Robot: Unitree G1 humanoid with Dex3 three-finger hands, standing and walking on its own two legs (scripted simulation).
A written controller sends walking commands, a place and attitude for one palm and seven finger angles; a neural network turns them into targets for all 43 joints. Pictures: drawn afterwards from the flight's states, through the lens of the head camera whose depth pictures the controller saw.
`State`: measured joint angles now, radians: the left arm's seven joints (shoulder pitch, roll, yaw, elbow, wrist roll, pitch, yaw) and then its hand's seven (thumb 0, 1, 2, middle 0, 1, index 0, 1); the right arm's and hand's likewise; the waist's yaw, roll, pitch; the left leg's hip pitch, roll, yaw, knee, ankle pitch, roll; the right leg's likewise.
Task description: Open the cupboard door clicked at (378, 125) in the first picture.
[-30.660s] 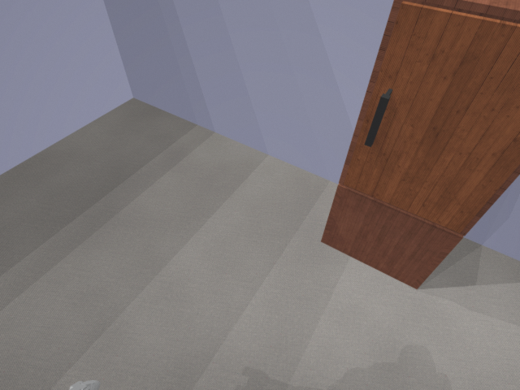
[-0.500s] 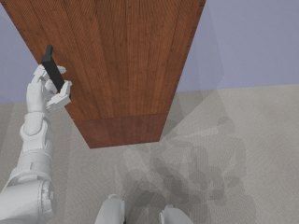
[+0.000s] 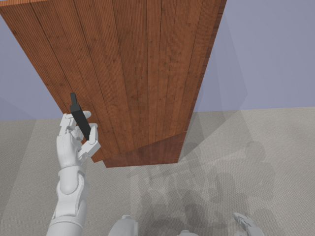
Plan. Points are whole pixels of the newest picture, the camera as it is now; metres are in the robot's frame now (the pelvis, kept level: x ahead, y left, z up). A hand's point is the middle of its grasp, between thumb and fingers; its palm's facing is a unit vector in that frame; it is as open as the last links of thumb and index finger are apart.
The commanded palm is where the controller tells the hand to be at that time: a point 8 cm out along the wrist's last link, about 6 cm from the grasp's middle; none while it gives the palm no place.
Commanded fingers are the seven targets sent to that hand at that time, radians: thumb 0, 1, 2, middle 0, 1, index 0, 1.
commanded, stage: pull the door open along its arc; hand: left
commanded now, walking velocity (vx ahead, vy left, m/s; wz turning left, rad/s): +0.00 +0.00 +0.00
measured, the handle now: (83, 120) +0.39 +0.21 +0.05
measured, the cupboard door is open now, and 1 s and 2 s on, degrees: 17 41 42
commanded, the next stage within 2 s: open thumb and fingers to let go in 0.56 s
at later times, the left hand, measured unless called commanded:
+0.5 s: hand (126, 177) +0.25 +0.08 +0.05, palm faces +0.48 -0.88 +0.01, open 6.3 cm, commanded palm +0.18 +0.10 +0.04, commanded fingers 0.00 0.90 0.90 -0.40 -1.35 -0.40 -1.35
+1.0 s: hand (131, 181) +0.24 +0.07 +0.04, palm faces +0.49 -0.87 -0.02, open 8.8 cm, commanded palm +0.19 +0.10 +0.04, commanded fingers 0.00 -0.36 0.36 -0.31 -1.22 -0.31 -1.22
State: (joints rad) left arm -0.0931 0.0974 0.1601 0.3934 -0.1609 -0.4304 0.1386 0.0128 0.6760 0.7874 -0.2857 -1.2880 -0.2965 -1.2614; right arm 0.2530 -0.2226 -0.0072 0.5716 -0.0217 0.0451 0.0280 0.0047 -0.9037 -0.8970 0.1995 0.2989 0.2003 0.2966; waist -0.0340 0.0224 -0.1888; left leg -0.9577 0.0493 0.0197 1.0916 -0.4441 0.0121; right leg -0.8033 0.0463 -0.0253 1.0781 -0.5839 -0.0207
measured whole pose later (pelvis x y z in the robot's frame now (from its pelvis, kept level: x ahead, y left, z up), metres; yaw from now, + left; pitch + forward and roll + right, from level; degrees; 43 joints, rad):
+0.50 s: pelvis +0.00 -0.03 +0.00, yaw +4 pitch +15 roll +0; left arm 0.33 -0.10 -0.18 0.04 0.08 -0.32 0.52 0.01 0.67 0.77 -0.25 -1.29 -0.32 -1.32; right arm 0.22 -0.19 0.01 0.52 -0.07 0.02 0.02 0.01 -0.90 -0.90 0.20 0.30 0.20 0.30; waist -0.01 0.03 -0.21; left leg -0.89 0.02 -0.04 1.07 -0.44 -0.04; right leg -0.72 0.03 -0.09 1.08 -0.62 -0.07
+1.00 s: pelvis +0.00 -0.05 -0.01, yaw +5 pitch +15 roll +0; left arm 0.33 -0.09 -0.20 0.02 0.08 -0.29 0.53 0.00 0.24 0.62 -0.34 -1.28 -0.36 -1.28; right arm 0.20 -0.19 0.02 0.53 -0.08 -0.03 0.01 0.01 -0.90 -0.90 0.20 0.30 0.20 0.30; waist 0.00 0.04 -0.22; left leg -0.94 0.02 -0.06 1.11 -0.44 -0.05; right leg -0.77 0.03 -0.11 1.15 -0.64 -0.09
